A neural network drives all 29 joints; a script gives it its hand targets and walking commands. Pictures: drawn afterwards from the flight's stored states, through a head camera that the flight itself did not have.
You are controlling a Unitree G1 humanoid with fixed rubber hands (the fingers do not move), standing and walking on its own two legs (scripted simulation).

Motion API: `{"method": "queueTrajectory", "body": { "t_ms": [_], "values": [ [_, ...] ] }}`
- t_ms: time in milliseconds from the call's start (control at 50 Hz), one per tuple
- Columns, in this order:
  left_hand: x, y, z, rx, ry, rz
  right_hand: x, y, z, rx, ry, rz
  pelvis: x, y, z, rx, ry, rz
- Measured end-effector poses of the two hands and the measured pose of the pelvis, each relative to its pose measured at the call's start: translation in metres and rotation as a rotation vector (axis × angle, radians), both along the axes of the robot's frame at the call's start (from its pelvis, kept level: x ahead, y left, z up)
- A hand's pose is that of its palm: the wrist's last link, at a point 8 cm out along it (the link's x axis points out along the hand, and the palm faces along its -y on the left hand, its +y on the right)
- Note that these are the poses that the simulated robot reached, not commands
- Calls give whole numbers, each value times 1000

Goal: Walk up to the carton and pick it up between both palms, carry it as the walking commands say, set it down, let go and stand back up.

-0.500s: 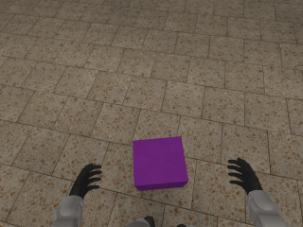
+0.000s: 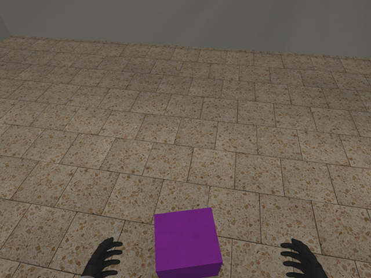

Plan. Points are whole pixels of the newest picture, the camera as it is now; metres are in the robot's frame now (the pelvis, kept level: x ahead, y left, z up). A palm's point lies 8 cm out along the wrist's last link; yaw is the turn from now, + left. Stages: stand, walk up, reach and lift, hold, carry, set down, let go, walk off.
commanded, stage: let go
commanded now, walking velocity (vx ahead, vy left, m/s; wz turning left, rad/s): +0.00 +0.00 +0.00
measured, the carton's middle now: (186, 245) +0.40 +0.05 -0.65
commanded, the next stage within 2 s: stand in 0.14 s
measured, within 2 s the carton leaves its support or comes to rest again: neither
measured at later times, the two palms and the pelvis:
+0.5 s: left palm out of the picture +0.15 +0.30 -0.08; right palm out of the picture +0.14 -0.28 -0.06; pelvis +0.01 +0.02 +0.00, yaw -1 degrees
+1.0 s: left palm out of the picture +0.10 +0.31 -0.10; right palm out of the picture +0.08 -0.29 -0.08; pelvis -0.01 +0.02 +0.00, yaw -1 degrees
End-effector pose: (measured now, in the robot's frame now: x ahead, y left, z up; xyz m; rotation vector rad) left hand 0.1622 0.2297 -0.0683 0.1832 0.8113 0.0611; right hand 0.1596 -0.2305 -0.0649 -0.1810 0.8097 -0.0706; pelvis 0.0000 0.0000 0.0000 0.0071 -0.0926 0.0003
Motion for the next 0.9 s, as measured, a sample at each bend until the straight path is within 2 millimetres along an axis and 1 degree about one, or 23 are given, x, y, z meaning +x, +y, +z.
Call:
{"method": "queueTrajectory", "body": {
  "t_ms": [120,160,220,320,380,440,520,660,780,900],
  "values": [
    [-11,10,-1,15,26,49,-2,2,1,-13,-18,-5,-3,5,-1,-4,5,5],
    [-15,16,-5,32,28,55,-4,1,-2,-40,-8,1,-3,6,-1,-4,27,6],
    [-19,31,-10,77,15,55,-9,-11,-6,-105,20,-1,0,7,-2,-6,62,4],
    [-21,56,-13,129,11,50,-17,-33,-5,-174,38,-38,6,10,-2,-9,92,-4],
    [-19,64,-13,145,9,44,-20,-44,-2,-206,44,-55,8,13,-2,-11,99,-8],
    [-17,70,-13,161,8,33,-22,-50,0,-222,44,-73,9,16,-2,-10,100,-12],
    [-15,74,-14,167,8,25,-25,-52,1,-233,52,-77,8,18,-2,-9,99,-12],
    [-21,76,-17,177,41,10,-36,-51,-5,-225,85,-86,6,20,0,-11,94,-16],
    [-33,78,-21,178,83,8,-50,-50,-11,-217,129,-91,1,20,2,-10,87,-17],
    [-49,80,-25,182,124,16,-67,-53,-17,-215,180,-97,-5,20,3,-11,82,-14]
  ]
}}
